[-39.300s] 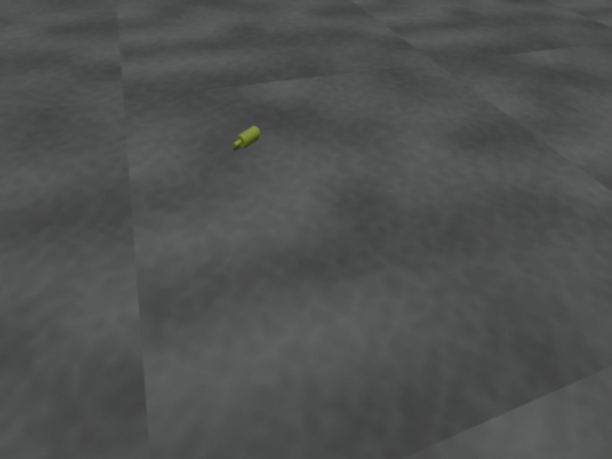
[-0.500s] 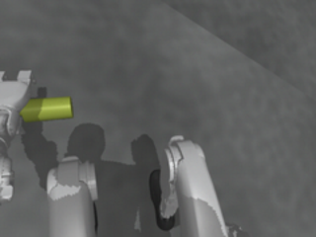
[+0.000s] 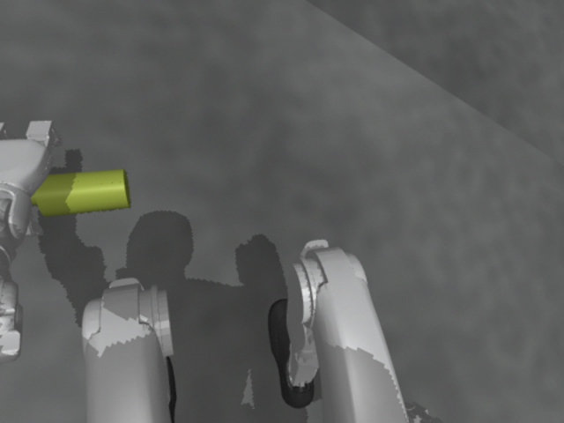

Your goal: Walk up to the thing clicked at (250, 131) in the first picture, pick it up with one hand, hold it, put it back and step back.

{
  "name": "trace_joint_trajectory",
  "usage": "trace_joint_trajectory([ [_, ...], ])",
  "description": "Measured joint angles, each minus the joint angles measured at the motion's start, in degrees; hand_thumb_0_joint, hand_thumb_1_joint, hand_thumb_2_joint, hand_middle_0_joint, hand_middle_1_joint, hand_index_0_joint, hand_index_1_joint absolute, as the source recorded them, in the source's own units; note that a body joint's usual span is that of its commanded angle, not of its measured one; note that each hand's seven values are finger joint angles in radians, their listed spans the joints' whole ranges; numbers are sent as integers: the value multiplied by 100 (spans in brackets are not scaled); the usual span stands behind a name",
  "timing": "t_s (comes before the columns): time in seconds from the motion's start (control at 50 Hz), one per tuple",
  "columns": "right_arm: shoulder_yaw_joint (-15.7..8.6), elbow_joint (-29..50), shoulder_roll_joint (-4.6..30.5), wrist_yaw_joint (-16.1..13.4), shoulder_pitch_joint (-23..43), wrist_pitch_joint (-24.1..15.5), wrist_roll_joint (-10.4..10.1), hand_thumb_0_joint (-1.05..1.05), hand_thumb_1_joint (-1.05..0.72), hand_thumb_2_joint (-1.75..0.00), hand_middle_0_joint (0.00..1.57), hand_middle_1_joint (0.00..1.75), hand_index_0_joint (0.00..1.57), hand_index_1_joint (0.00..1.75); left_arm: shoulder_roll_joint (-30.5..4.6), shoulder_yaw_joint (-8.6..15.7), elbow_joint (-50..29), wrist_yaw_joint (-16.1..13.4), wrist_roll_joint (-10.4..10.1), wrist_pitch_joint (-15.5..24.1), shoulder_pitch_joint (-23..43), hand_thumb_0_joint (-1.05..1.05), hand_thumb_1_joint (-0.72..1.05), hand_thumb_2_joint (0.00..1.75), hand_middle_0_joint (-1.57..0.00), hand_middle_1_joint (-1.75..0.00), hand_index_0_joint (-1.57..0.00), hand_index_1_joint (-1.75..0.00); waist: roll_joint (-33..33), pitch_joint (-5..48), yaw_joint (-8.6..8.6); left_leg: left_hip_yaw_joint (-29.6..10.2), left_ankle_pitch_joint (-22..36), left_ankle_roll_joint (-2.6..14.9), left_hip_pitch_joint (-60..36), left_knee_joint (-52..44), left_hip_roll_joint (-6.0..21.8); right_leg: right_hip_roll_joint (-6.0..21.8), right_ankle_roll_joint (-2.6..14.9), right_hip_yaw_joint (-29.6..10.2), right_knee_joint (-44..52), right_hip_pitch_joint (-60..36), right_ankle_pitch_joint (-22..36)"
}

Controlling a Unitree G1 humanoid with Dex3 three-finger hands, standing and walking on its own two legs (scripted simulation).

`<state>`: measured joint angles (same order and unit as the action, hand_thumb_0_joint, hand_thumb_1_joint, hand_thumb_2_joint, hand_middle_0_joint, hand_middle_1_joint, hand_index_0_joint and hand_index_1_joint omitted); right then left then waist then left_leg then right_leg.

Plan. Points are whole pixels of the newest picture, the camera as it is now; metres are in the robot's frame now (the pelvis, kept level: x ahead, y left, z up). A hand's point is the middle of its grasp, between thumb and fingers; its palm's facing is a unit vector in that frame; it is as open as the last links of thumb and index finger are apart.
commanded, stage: rise first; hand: left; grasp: from above
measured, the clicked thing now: (70, 193) +0.50 +0.24 -0.30
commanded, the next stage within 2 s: approach in 0.10 s
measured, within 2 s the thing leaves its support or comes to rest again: neither
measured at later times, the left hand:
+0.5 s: hand (63, 169) +0.49 +0.22 -0.17, palm faces -0.43 -0.04 -0.90, open 14.1 cm
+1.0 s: hand (46, 193) +0.47 +0.24 -0.20, palm faces -0.43 -0.07 -0.90, open 14.1 cm
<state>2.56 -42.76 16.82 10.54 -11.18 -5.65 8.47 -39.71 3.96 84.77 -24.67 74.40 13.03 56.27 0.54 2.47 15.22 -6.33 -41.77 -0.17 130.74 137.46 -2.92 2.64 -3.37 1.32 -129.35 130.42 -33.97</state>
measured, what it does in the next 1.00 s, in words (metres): stands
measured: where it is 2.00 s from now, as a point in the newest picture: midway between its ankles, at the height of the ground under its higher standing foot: (229, 398)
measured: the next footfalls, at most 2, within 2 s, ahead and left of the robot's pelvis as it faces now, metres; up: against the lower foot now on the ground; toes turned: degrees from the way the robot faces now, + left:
none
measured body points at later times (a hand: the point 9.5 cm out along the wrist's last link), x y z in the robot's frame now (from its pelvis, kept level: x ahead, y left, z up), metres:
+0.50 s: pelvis +0.00 +0.00 +0.00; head +0.24 +0.07 +0.37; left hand +0.51 +0.22 -0.12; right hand +0.03 -0.28 -0.09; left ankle +0.07 +0.12 -0.30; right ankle +0.12 -0.14 -0.30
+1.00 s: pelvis +0.00 +0.00 -0.01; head +0.26 +0.05 +0.35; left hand +0.48 +0.25 -0.15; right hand +0.01 -0.28 -0.10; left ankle +0.07 +0.12 -0.30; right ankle +0.12 -0.14 -0.30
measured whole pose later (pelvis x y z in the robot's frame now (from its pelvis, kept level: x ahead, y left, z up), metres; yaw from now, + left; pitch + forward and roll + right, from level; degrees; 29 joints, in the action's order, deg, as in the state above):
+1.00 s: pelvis +0.00 +0.00 -0.01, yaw +0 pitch +34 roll -8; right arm 1.7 -42.2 17.6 11.6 -12.5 -5.7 9.8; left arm -38.4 2.7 76.7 -23.4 70.3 12.5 54.1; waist -0.2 -1.0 14.3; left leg -6.9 -41.5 -0.9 131.8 139.1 -3.1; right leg 2.4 -3.2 1.6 -130.9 131.7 -33.4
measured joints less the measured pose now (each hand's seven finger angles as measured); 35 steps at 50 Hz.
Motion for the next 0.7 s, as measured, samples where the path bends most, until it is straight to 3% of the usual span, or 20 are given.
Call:
trace_joint_trajectory([
  [0.22,-23,1,42,-15,38,-6,4,0,-91,-90,20,30,20,30,26,-4,129,-101,56,11,10,0,-55,105,-11,-99,-8,-100,4,88,10,1,75,7,33,-9,0,-8,20,3,20,21,70],
  [0.36,17,-87,-15,-42,61,-53,36,0,-90,-90,20,30,20,30,117,-367,492,-101,-15,-73,316,0,-55,107,-10,-100,-8,-101,-68,151,38,41,92,15,23,-35,3,-10,27,-33,20,29,79],
  [0.48,125,-113,-69,-87,112,-129,112,0,-90,-89,20,30,20,30,199,-553,791,-211,93,-124,861,0,-55,107,-10,-102,-8,-103,-139,99,240,10,90,9,103,3,3,-17,47,-4,9,93,86],
  [0.58,216,-8,-45,-19,73,-125,174,0,-90,-89,20,30,20,30,139,-375,1009,-437,339,-326,1162,0,-54,108,-11,-103,-9,-104,-61,52,512,-34,30,4,204,78,11,-30,46,34,-29,184,56],
  [0.7,288,143,35,166,-93,-79,149,0,-90,-89,20,30,20,30,124,-74,979,-503,194,-683,995,0,-52,108,-11,-104,-9,-104,114,-58,611,-36,-64,7,205,126,57,-73,4,28,-71,234,17],
])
